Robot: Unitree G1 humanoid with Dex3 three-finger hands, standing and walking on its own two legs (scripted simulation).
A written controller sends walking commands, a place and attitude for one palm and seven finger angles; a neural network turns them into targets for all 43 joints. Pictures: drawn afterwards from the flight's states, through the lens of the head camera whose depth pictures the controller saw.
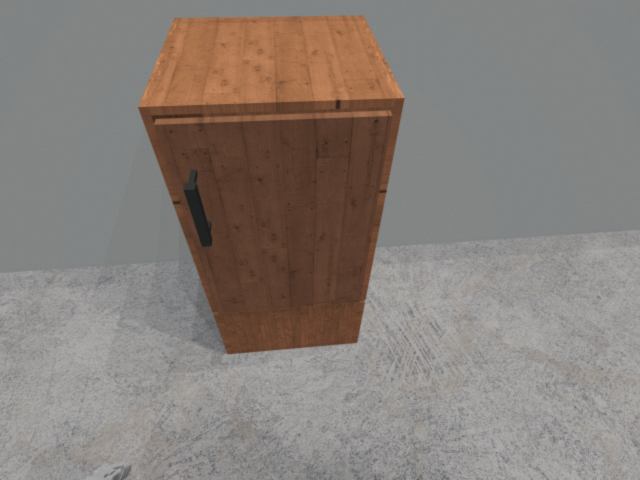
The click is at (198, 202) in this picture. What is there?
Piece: cupboard door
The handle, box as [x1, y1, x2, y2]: [184, 170, 211, 246]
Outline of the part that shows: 191,170 189,181 185,183 184,192 202,246 211,245 210,221 207,221 205,218 195,183 197,174 196,170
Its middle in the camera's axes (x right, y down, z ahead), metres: -0.23 -0.05 +0.74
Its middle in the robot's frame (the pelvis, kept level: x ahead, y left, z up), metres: +0.58 +0.26 -0.05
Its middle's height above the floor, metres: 0.72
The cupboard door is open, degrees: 0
